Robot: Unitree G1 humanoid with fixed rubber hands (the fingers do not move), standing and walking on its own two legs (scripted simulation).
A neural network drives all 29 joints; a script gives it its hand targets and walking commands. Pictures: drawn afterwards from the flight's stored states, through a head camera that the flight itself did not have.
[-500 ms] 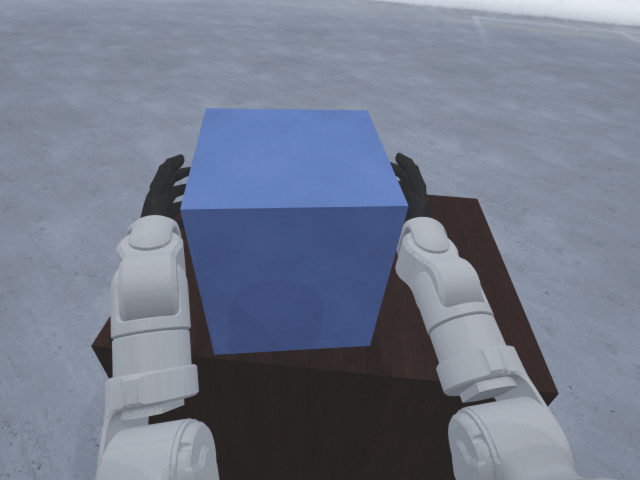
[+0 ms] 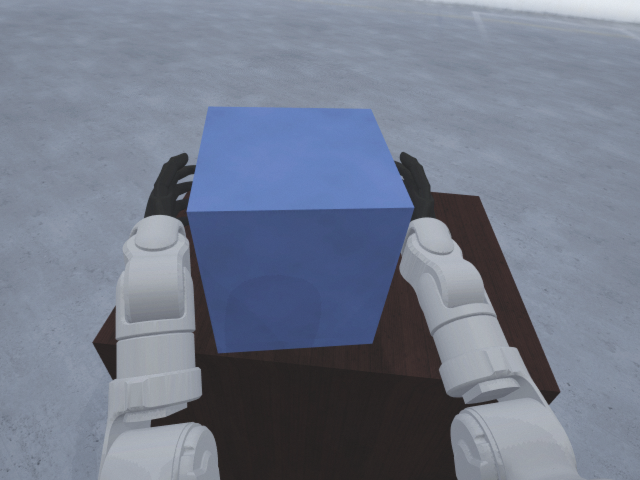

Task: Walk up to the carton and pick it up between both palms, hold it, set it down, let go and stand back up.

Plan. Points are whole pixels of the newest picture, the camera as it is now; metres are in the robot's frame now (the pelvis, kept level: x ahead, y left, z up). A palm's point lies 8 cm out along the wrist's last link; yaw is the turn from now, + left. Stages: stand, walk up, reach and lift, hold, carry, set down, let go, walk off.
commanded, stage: hold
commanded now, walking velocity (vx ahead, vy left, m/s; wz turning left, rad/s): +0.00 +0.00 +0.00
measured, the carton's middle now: (294, 231) +0.38 +0.00 +0.16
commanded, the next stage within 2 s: none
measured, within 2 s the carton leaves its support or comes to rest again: neither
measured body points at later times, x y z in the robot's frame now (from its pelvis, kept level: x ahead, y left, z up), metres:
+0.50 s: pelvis +0.01 -0.01 +0.00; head -0.03 +0.00 +0.45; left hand +0.38 +0.14 +0.21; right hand +0.39 -0.16 +0.20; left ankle +0.01 +0.10 -0.75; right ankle +0.05 -0.11 -0.75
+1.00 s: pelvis +0.00 -0.01 +0.00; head -0.05 +0.01 +0.45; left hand +0.38 +0.15 +0.20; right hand +0.38 -0.15 +0.20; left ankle +0.01 +0.10 -0.75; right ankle +0.05 -0.11 -0.75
